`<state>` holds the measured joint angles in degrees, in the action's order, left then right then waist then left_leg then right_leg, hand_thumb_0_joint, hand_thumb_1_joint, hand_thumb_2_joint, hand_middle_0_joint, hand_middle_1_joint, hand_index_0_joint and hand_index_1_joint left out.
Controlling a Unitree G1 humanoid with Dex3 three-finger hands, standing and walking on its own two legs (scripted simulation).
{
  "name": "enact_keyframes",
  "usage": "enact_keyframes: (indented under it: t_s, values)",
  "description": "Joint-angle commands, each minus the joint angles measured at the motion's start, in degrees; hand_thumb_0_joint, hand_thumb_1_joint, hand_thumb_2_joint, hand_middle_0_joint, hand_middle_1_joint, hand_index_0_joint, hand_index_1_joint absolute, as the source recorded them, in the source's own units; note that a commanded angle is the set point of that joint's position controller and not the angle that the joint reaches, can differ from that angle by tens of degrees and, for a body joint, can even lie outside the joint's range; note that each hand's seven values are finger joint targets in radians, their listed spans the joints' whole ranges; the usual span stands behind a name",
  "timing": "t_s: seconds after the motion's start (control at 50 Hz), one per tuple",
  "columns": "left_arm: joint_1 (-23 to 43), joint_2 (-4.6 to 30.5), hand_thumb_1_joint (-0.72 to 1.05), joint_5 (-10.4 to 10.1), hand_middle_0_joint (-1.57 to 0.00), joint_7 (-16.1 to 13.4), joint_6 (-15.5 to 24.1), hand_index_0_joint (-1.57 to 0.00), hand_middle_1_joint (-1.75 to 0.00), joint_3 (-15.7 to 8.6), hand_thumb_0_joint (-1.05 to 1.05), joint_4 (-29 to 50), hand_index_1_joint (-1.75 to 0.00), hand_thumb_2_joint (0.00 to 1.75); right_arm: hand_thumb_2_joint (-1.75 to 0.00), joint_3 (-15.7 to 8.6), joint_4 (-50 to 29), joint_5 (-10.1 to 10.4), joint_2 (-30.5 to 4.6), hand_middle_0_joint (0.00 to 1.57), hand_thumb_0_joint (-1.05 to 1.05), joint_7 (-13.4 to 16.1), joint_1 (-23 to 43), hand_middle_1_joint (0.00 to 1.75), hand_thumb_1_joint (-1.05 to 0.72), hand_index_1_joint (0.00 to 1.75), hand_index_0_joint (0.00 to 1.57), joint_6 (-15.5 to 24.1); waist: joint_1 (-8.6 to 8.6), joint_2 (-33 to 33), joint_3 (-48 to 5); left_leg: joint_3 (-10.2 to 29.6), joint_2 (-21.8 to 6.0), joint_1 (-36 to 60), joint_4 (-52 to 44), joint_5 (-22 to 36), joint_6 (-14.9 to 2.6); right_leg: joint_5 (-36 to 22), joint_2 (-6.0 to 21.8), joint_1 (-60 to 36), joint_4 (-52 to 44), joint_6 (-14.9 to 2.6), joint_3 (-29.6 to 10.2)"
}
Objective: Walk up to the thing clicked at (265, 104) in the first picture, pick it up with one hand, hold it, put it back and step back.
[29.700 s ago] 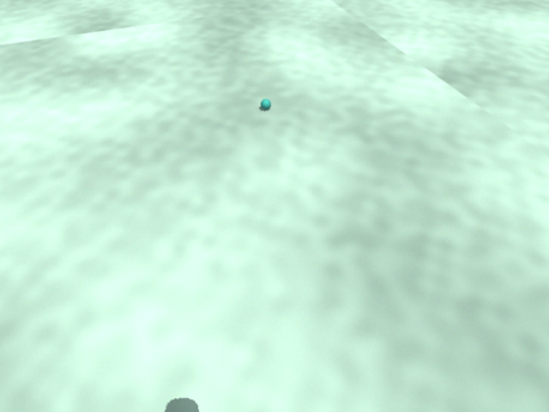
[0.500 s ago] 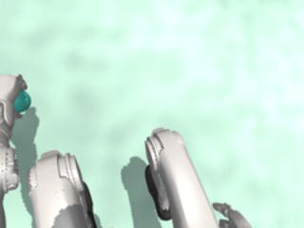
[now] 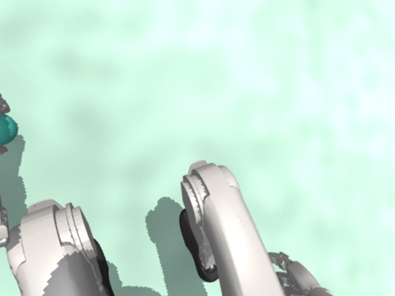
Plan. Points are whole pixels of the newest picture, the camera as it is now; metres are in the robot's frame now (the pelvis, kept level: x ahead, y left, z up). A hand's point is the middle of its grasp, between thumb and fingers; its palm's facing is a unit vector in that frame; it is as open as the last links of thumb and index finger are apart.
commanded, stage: rest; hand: left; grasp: from above
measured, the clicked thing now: out of the picture +0.47 +0.29 -0.24
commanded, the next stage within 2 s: open in 1.32 s
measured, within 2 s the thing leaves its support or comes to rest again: rests again in 1.02 s
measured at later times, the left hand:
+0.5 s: hand out of the picture +0.45 +0.29 -0.23, palm faces -0.45 -0.11 -0.89, open 9.2 cm
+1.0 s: hand out of the picture +0.46 +0.29 -0.24, palm faces -0.44 -0.12 -0.89, open 9.1 cm
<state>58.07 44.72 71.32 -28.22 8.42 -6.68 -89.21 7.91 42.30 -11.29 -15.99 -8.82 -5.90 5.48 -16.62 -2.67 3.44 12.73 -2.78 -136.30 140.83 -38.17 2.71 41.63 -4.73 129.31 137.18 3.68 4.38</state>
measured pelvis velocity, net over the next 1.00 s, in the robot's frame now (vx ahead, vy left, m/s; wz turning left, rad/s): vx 0.00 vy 0.01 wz -0.06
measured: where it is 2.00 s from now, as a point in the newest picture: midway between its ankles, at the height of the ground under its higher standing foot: (154, 273)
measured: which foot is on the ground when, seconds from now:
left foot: down 0.00-1.00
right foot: down 0.00-1.00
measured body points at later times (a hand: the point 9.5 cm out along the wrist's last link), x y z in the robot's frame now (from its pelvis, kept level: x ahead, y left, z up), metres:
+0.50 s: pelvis +0.00 +0.00 -0.01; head +0.27 +0.09 +0.34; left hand +0.47 +0.30 -0.18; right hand +0.05 -0.26 -0.09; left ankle +0.07 +0.15 -0.28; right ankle +0.09 -0.12 -0.28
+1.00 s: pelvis +0.00 +0.01 -0.01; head +0.27 +0.10 +0.33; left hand +0.48 +0.30 -0.19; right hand +0.04 -0.25 -0.08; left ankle +0.07 +0.15 -0.28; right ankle +0.09 -0.12 -0.28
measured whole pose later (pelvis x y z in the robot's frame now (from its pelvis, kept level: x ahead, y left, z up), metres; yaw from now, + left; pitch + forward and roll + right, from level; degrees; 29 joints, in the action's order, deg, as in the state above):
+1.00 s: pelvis +0.00 +0.01 -0.01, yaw -4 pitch +28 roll -12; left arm 59.5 52.4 70.8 -34.0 9.2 -6.6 -96.5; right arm 14.4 40.4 -13.8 -18.3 -12.9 -5.0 12.0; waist -20.3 -6.6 8.6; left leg 16.5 -3.2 -135.3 144.3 -39.1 2.5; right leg 40.6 -6.3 127.3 137.4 4.5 7.2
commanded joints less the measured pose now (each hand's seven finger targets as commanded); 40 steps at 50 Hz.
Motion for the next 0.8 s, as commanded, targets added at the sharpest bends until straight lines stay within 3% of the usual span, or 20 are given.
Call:
enact_keyframes:
  t_s: [0.0,0.06,0.12,0.22,0.24,0.34,0.36,0.42,0.54,0.58,0.64,0.74,0.78]
  values:
    - [16.85,15.21,0.65,-0.47,-1.02,-2.33,0.31,-1.03,-0.69,-1.22,0.00,7.85,-0.67,0.77,-0.90,-4.16,0.14,0.05,-15.34,0.20,0.00,-0.10,-13.37,0.30,-0.91,0.30,0.20,0.43,-1.39,20.56,-42.18,-8.18,0.05,30.60,-10.04,11.47,-3.89,-19.07,-0.66,-22.15,-14.27,-4.43,6.98]
    - [15.97,16.44,0.67,-0.66,-1.02,-2.87,0.82,-1.04,-0.70,-2.74,0.00,8.51,-0.68,0.77,-0.90,-3.97,-0.36,-0.04,-16.21,0.20,0.00,-0.11,-12.87,0.30,-0.91,0.30,0.20,0.51,-0.95,21.30,-42.39,-7.82,0.02,32.01,-10.00,11.98,-3.60,-18.99,-0.67,-21.65,-13.82,-4.84,7.78]
    - [16.77,16.17,0.69,0.00,-1.03,-3.37,1.32,-1.05,-0.69,-2.52,0.00,8.93,-0.67,0.75,-0.90,-3.90,-0.17,-0.38,-16.60,0.20,0.00,-0.38,-13.03,0.30,-0.90,0.30,0.20,0.84,-2.09,21.88,-41.59,-7.49,-0.12,32.67,-9.48,12.42,-3.42,-19.35,-0.89,-20.44,-13.33,-4.98,8.37]
    - [15.66,16.43,0.69,-0.24,-1.03,-4.78,1.42,-1.05,-0.70,-2.79,0.00,7.46,-0.68,0.77,-0.90,-3.15,-0.42,-0.61,-16.66,0.20,0.00,-0.85,-12.22,0.30,-0.90,0.30,0.20,1.25,-1.84,22.31,-41.03,-7.22,-0.22,32.00,-9.77,11.57,-3.50,-19.03,-1.09,-21.11,-13.57,-4.62,8.53]
    - [15.69,16.01,0.68,0.15,-1.02,-4.91,1.33,-1.04,-0.69,-1.66,0.00,6.39,-0.67,0.76,-0.90,-3.02,-0.31,-0.58,-16.35,0.20,0.00,-0.98,-11.83,0.30,-0.91,0.30,0.20,1.37,-2.26,23.01,-40.50,-7.08,-0.38,31.78,-9.59,11.33,-3.53,-19.20,-1.27,-20.60,-13.28,-4.63,8.43]
    - [16.28,16.88,0.68,0.24,-1.03,-5.84,1.01,-1.04,-0.67,-1.79,0.00,5.37,-0.65,0.74,-0.90,-2.47,-0.27,-0.97,-17.18,0.20,0.00,-1.52,-12.23,0.30,-0.91,0.30,0.20,2.16,-3.13,22.54,-39.19,-6.70,-0.58,32.20,-9.00,12.24,-3.49,-20.08,-1.39,-20.49,-12.94,-4.48,9.04]
    - [17.64,16.74,0.71,0.22,-1.04,-5.84,1.04,-1.06,-0.68,-0.88,0.00,4.92,-0.65,0.73,-0.90,-2.44,-0.25,-1.07,-17.34,0.20,0.00,-1.73,-12.02,0.30,-0.91,0.30,0.20,2.53,-3.70,22.88,-38.06,-6.73,-0.53,31.31,-8.72,11.07,-3.50,-19.01,-1.46,-19.55,-12.91,-4.65,8.98]
    - [16.69,17.72,0.70,-0.43,-1.03,-6.48,0.97,-1.06,-0.68,-1.45,0.00,3.70,-0.66,0.72,-0.90,-1.96,-0.47,-1.14,-17.48,0.20,0.00,-2.01,-11.70,0.30,-0.91,0.30,0.20,3.14,-3.08,22.69,-37.88,-6.44,-0.71,30.64,-8.90,9.99,-3.62,-18.20,-1.63,-20.69,-13.48,-4.45,8.80]
    - [17.73,18.29,0.72,-0.60,-1.04,-6.96,0.76,-1.07,-0.66,-1.07,0.00,3.58,-0.63,0.69,-0.90,-1.03,-0.79,-1.47,-18.14,0.20,0.00,-2.54,-11.42,0.30,-0.91,0.30,0.20,4.22,-4.24,24.16,-38.16,-5.87,-0.83,31.88,-9.53,10.54,-3.28,-18.36,-1.85,-20.99,-12.98,-4.54,9.97]
    - [16.73,18.57,0.71,-0.92,-1.03,-7.22,0.59,-1.06,-0.67,-1.23,0.00,2.61,-0.64,0.68,-0.90,-0.84,-1.04,-1.41,-18.32,0.20,0.00,-2.52,-10.90,0.30,-0.91,0.30,0.20,4.26,-3.79,23.18,-37.65,-5.73,-0.83,31.08,-9.58,9.29,-3.39,-17.30,-1.99,-20.62,-13.15,-4.56,10.16]
    - [17.51,18.43,0.70,-0.53,-1.04,-7.18,0.47,-1.06,-0.64,0.34,0.00,1.04,-0.62,0.68,-0.90,-0.29,-0.70,-1.48,-18.21,0.20,0.00,-2.84,-10.63,0.30,-0.91,0.30,0.20,4.79,-4.42,23.35,-35.86,-5.64,-0.94,30.34,-8.96,8.55,-3.46,-16.92,-2.13,-19.54,-12.81,-4.65,9.98]
    - [17.26,20.20,0.68,-0.96,-1.02,-7.79,0.70,-1.04,-0.64,-0.68,0.00,1.56,-0.61,0.65,-0.90,0.09,-1.22,-1.30,-18.79,0.20,0.00,-3.02,-10.09,0.30,-0.91,0.30,0.20,5.42,-4.29,23.68,-36.21,-5.14,-1.19,31.17,-9.13,10.11,-3.28,-18.27,-2.37,-20.34,-12.59,-4.59,10.48]
    - [17.28,19.06,0.66,-1.15,-1.01,-7.99,0.70,-1.03,-0.63,0.29,0.00,-0.04,-0.60,0.63,-0.90,0.55,-1.01,-1.36,-18.55,0.20,0.00,-3.27,-10.44,0.30,-0.91,0.30,0.20,5.66,-4.74,23.72,-34.76,-5.31,-1.12,29.85,-9.21,9.60,-3.41,-18.10,-2.37,-20.79,-13.00,-4.49,10.32]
